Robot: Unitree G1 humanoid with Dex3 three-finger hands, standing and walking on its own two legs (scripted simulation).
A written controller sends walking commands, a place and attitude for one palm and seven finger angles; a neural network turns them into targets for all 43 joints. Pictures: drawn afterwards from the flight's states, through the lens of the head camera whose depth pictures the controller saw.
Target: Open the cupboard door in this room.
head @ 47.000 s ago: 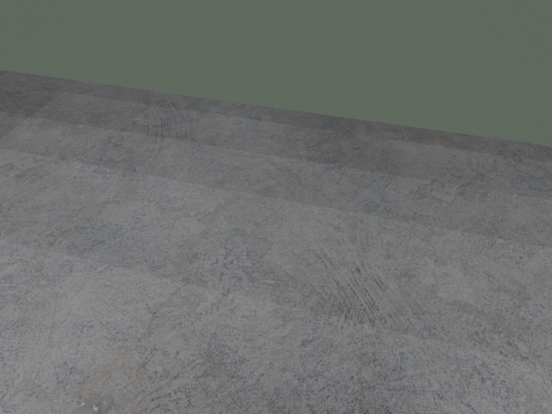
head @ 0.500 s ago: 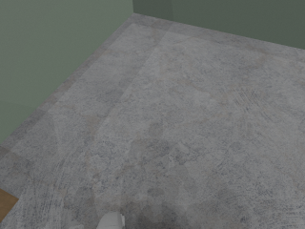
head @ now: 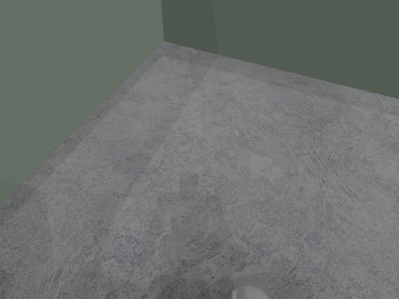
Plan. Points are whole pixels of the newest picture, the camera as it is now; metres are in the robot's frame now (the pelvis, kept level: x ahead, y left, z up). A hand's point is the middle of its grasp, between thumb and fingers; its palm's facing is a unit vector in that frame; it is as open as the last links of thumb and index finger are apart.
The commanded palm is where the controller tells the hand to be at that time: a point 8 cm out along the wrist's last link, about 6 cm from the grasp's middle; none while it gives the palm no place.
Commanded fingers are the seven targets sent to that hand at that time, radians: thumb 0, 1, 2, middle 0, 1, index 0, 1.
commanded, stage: walk to a spot facing it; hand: left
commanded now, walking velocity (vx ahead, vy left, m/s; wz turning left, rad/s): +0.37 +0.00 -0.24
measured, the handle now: out of the picture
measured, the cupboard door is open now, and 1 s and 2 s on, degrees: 47 47 47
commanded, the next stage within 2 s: turn to face it in 0.50 s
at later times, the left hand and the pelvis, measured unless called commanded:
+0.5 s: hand (156, 243) +0.27 +0.13 -0.18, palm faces +0.01 -0.98 -0.18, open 7.2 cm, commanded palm none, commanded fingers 0.00 0.90 0.90 -0.20 -0.30 -0.20 -0.30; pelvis +0.24 -0.06 +0.00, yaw -1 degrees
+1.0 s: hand (159, 173) +0.48 +0.16 -0.17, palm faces +0.19 -0.96 -0.20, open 7.4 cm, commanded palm none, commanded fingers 0.00 0.90 0.90 -0.20 -0.30 -0.20 -0.30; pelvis +0.40 -0.05 -0.01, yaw +10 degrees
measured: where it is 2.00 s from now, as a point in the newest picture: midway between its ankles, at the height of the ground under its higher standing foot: (219, 241)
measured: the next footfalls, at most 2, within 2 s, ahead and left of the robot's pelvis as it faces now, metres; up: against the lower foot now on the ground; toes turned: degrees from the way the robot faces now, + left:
right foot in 0.20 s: +0.21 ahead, -0.16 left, +0.00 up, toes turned -10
left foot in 0.62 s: +0.45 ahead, +0.07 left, +0.00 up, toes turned +9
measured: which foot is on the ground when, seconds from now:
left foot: down 0.00-0.22, up 0.24-0.60, down 0.62-1.00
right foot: up 0.00-0.18, down 0.20-0.64, up 0.66-1.00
